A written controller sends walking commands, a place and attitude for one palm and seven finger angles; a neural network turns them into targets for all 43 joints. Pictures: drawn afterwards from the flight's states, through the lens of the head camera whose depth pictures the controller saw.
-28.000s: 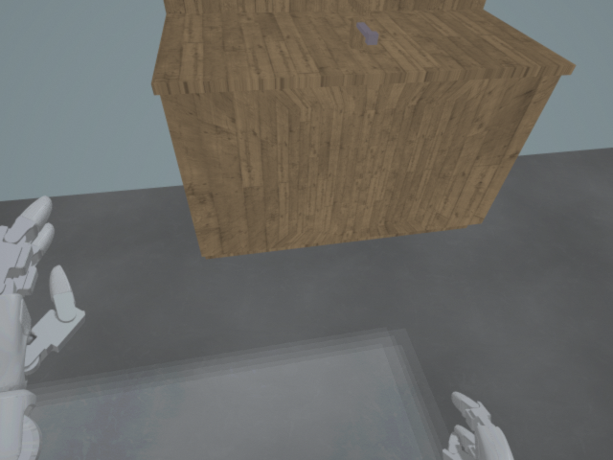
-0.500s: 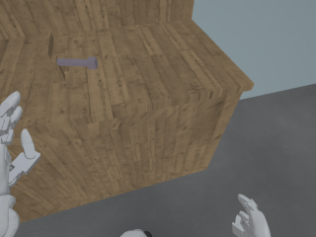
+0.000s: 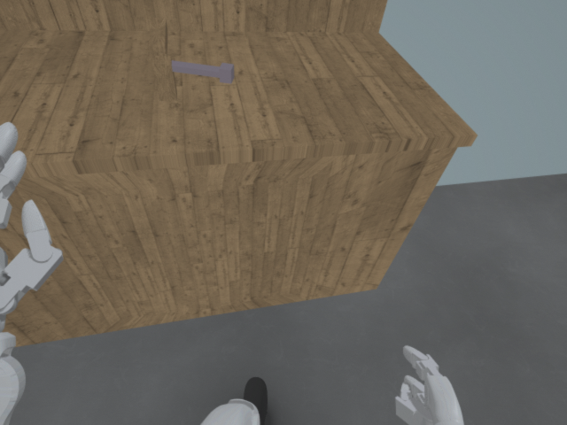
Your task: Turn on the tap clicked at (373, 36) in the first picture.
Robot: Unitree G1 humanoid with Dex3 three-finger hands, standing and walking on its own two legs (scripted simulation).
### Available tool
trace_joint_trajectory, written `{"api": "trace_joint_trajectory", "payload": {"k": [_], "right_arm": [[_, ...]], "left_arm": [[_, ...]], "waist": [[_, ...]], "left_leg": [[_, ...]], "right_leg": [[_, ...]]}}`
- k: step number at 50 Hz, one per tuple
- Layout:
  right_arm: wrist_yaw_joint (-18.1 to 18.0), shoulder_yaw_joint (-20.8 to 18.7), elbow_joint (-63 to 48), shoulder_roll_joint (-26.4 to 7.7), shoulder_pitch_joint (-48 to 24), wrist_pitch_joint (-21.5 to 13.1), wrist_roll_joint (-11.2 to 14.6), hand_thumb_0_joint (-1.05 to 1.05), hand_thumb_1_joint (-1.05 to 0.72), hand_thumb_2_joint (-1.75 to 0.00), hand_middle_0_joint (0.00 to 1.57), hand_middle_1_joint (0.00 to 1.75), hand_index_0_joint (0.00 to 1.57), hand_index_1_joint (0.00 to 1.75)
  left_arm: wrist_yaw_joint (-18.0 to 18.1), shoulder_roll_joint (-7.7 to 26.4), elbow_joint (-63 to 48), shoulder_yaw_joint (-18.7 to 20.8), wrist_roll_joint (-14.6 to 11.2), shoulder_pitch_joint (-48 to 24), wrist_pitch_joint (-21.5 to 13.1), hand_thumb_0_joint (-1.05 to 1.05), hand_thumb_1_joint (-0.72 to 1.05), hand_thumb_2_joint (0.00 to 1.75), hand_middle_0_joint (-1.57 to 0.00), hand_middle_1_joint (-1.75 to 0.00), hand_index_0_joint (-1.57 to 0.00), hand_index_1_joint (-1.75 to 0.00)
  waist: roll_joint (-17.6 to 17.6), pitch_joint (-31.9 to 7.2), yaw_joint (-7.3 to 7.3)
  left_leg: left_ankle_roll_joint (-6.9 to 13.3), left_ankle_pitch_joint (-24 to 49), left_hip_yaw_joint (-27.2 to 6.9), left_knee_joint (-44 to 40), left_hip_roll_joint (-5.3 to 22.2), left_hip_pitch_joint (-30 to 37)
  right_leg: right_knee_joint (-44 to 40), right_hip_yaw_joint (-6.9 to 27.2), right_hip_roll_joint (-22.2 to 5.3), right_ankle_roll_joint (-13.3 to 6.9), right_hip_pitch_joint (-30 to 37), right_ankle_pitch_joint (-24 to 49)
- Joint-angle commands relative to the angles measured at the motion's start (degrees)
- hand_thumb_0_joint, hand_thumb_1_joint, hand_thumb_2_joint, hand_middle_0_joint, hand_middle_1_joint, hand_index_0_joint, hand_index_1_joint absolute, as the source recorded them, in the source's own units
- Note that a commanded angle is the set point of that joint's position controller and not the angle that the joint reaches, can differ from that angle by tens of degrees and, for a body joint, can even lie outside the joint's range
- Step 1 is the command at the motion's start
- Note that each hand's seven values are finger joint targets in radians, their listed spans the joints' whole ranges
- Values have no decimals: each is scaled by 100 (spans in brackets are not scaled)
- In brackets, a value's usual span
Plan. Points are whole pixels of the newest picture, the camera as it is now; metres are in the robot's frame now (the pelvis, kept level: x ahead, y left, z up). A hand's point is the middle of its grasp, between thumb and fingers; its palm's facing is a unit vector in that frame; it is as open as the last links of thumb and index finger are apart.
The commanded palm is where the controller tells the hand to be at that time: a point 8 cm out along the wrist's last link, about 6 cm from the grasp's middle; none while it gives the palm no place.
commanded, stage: stop stepping back and stand still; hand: left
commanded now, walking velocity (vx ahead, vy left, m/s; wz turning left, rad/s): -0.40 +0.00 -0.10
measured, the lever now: (226, 73) +0.71 +0.20 +0.14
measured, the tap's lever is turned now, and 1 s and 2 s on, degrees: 72 72 72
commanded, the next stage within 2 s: stand and check the lever's angle in 1.44 s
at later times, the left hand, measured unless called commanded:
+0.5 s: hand out of the picture +0.07 +0.27 +0.22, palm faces +0.30 -0.87 -0.39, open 7.4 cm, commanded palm +0.03 +0.32 +0.20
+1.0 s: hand out of the picture +0.06 +0.31 +0.21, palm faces +0.38 -0.84 -0.40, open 7.4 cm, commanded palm +0.00 +0.35 +0.20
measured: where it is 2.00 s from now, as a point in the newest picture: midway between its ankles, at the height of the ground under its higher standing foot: outside the picture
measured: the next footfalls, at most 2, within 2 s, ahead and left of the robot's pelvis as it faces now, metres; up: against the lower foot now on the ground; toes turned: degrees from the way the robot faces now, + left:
right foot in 0.02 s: -0.08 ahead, -0.10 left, +0.00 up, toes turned -2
left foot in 0.20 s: +0.03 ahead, +0.12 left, +0.00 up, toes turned +0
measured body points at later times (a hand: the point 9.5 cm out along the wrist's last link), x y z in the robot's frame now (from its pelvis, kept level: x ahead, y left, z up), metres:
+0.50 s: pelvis -0.15 +0.05 +0.04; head -0.15 +0.07 +0.49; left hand +0.05 +0.31 +0.24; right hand -0.01 -0.19 -0.03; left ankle -0.02 +0.12 -0.70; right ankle -0.19 -0.02 -0.69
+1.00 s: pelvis -0.18 +0.08 +0.02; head -0.17 +0.09 +0.47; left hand +0.03 +0.36 +0.23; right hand -0.05 -0.15 -0.06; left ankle -0.16 +0.21 -0.71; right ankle -0.16 -0.02 -0.70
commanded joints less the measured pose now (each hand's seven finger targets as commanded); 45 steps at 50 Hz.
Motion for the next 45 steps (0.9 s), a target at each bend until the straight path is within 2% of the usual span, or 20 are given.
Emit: {"api": "trace_joint_trajectory", "payload": {"k": [1,3,6,8,9,10,12,15,19,23,24,25,27,30,33,37,38,40,41,45], "right_arm": [[-93,-193,-535,-874,-963,-125,19,0,-90,-90,20,30,20,30],[-77,16,-683,-667,-647,-114,65,0,-90,-90,20,30,20,30],[-234,29,-898,-817,-960,-49,98,0,-90,-90,20,30,20,30],[-220,-53,-841,-940,-544,-100,150,0,-90,-90,20,30,20,30],[-175,-160,-926,-1110,-471,-203,116,0,-90,-90,20,30,20,30],[-115,-201,-1007,-1099,-281,-285,88,0,-90,-90,20,30,20,30],[-24,-294,-1117,-1140,-419,-362,103,0,-90,-90,20,30,20,30],[51,-240,-1154,-951,-617,-468,5,0,-90,-90,20,30,20,30],[41,-197,-1199,-926,-686,-317,3,0,-90,-90,20,30,20,30],[-178,-236,-1033,-839,-562,-169,-20,0,-90,-90,20,30,20,30],[-198,-270,-911,-794,-407,-143,28,0,-90,-90,20,30,20,30],[-196,-309,-867,-794,-317,-126,112,0,-90,-90,20,30,20,30],[-192,-278,-709,-1002,-314,-204,50,0,-90,-90,20,30,20,30],[-126,-420,-742,-1038,-230,-125,164,0,-90,-90,20,30,20,30],[-274,-317,-693,-1022,-441,-262,123,0,-90,-90,20,30,20,30],[-323,-284,-766,-983,-286,-506,18,0,-90,-90,20,30,20,30],[-338,-292,-801,-1023,-246,-555,1,0,-90,-90,20,30,20,30],[-345,-321,-948,-1225,-292,-531,6,0,-90,-90,20,30,20,30],[-305,-260,-945,-1071,-253,-473,11,0,-90,-90,20,30,20,30],[-151,-301,-790,-997,-147,-597,17,0,-90,-90,20,30,20,30]], "left_arm": [[46,1185,-1092,458,132,-1109,-504,0,90,90,-20,-30,-20,-30],[-196,571,-521,91,97,-985,-473,0,90,90,-20,-30,-20,-30],[-330,755,-214,283,158,-1366,-354,0,90,90,-20,-30,-20,-30],[-302,535,-98,161,131,-984,-276,0,90,90,-20,-30,-20,-30],[-260,497,-438,86,136,-1042,-299,0,90,90,-20,-30,-20,-30],[-232,545,-441,53,190,-882,-295,0,90,90,-20,-30,-20,-30],[-190,653,-582,253,166,-911,-360,0,90,90,-20,-30,-20,-30],[-153,1037,-1908,587,103,-451,-449,0,90,90,-20,-30,-20,-30],[-12,779,-1751,475,172,552,-315,0,90,90,-20,-30,-20,-30],[48,767,-498,532,186,406,-58,0,90,90,-20,-30,-20,-30],[-12,714,-361,444,227,212,-14,0,90,90,-20,-30,-20,-30],[-43,654,-274,397,255,30,3,0,90,90,-20,-30,-20,-30],[-128,1151,-666,754,154,-823,-174,0,90,90,-20,-30,-20,-30],[-281,454,364,38,183,-806,-160,0,90,90,-20,-30,-20,-30],[-146,566,15,-16,214,-946,-316,0,90,90,-20,-30,-20,-30],[30,903,-908,315,256,-902,-455,0,90,90,-20,-30,-20,-30],[48,934,-1010,394,239,-783,-479,0,90,90,-20,-30,-20,-30],[93,953,-1045,570,201,-464,-543,0,90,90,-20,-30,-20,-30],[85,951,-1062,548,267,-562,-553,0,90,90,-20,-30,-20,-30],[-23,894,-771,736,213,-395,-512,0,90,90,-20,-30,-20,-30]], "waist": [[-1098,450,14],[-1100,-123,-119],[-958,234,-180],[668,-556,-316],[1863,-775,-256],[1724,-830,-188],[378,-591,-228],[1016,-782,-194],[2088,-531,-92],[802,-517,-12],[-445,-484,-30],[-1483,-296,-135],[-633,201,-338],[-1047,104,-402],[-132,432,-296],[-523,-13,-276],[-220,-79,-311],[1935,-49,-282],[1910,164,-324],[1475,211,-303]], "left_leg": [[-541,-3020,-869,5490,-467,718],[-351,-2647,-971,5117,-305,7],[-43,-1985,-423,1971,-66,1340],[60,185,-322,227,49,2809],[406,2286,-1501,214,1248,3615],[662,2179,-2327,-66,1844,3385],[793,-998,-2721,-937,1873,2585],[-173,-3159,-2362,-1723,1420,2218],[-188,-4178,-1086,-2130,1043,1177],[-45,-3735,-648,-524,720,462],[-48,-3162,112,1354,226,443],[6,-2731,-29,3399,-39,191],[-74,-2045,-752,5114,177,-543],[-71,-1508,-517,4056,339,-173],[92,-1981,-261,2764,361,524],[250,-2020,90,862,101,2096],[306,-2042,-72,427,129,2523],[843,-1926,-2277,-502,1579,3245],[1041,-1784,-2841,-945,1988,2873],[893,-1716,-1811,-815,1643,1978]], "right_leg": [[-3335,3031,-2955,-1235,-2881,1775],[-1890,1195,-2008,-495,-776,5800],[-1104,888,-1625,-83,-478,6186],[-54,489,-1152,245,-541,4580],[630,389,-678,530,-1557,1884],[1283,643,-548,579,-1659,40],[1559,672,-317,596,-1687,451],[1489,521,-382,495,-1223,917],[620,-440,-17,306,-143,927],[-1358,-643,36,6,1237,507],[-2143,-23,-631,-264,879,763],[-2844,1885,-2011,-769,-75,455],[-3184,2493,-2594,-1070,-990,395],[-2886,1640,-1868,-428,-996,-723],[-2878,1739,-2142,-596,-1005,221],[-2193,1106,-1893,-396,-798,460],[-1589,846,-1627,-256,-961,553],[390,-118,-597,329,-2163,535],[1174,-36,-484,417,-2365,160],[649,122,-743,473,-1555,738]]}}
